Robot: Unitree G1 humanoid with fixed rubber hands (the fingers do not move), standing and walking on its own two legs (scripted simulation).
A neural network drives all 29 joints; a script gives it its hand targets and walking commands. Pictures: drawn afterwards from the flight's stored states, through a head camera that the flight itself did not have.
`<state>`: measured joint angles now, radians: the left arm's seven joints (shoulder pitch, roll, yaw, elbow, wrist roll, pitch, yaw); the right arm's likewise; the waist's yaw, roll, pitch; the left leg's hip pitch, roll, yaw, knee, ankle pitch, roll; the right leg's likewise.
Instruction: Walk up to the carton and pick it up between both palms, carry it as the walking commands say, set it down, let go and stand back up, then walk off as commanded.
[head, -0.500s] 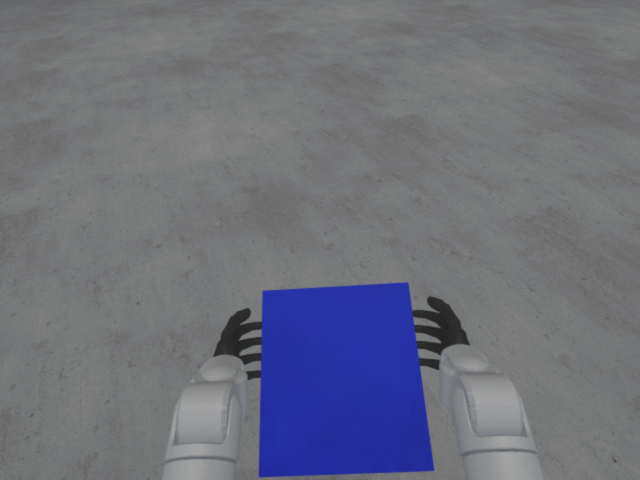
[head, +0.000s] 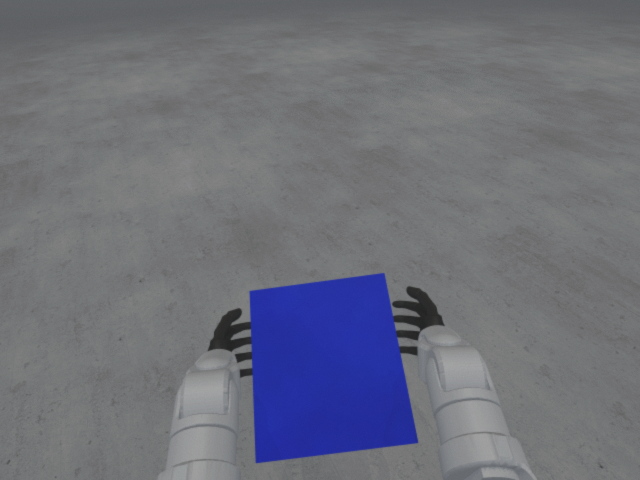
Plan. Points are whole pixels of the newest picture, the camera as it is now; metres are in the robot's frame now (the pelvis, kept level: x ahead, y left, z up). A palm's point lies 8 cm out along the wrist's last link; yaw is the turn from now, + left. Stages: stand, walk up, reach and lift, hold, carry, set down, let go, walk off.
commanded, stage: set down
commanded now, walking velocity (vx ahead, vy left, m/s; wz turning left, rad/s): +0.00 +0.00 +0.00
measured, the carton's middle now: (330, 370) +0.33 +0.03 -0.04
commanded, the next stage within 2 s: none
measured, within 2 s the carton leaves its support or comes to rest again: neither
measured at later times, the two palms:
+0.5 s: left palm (240, 368) +0.33 +0.17 -0.05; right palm (415, 359) +0.35 -0.10 -0.05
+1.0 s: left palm (245, 403) +0.33 +0.18 -0.15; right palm (400, 380) +0.37 -0.09 -0.14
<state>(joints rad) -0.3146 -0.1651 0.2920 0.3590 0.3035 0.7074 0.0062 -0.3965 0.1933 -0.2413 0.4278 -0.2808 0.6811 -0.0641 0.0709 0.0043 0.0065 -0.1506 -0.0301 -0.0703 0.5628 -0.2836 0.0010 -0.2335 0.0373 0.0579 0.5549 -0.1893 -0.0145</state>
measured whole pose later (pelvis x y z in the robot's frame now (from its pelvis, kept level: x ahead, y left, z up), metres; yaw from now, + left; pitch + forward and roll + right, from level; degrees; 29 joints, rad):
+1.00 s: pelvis -0.02 +0.00 -0.09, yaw +1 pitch +24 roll +1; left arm -0.52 -0.13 0.36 0.60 0.19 0.22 0.10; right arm -0.62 0.15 -0.31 0.68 -0.20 0.18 -0.19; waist 0.08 -0.05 -0.07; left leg -1.09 -0.08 -0.07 1.10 -0.43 -0.03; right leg -1.16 0.10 0.12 1.07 -0.31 0.01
